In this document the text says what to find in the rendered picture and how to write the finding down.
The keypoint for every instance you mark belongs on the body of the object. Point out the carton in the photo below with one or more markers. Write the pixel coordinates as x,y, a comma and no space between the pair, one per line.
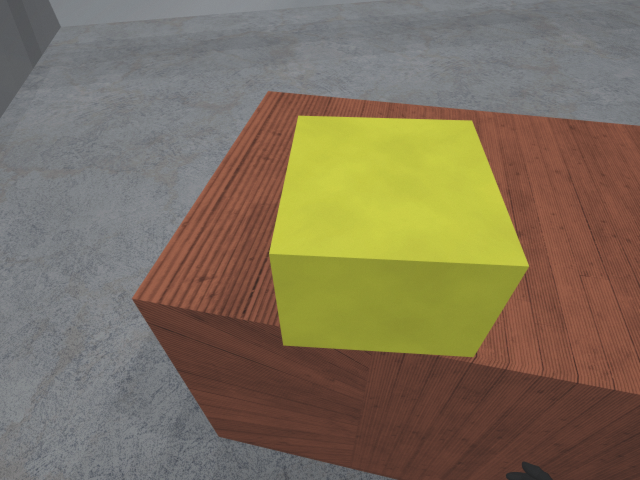
391,236

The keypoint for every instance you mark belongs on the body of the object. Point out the pedestal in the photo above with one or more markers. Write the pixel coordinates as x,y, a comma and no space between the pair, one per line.
555,383

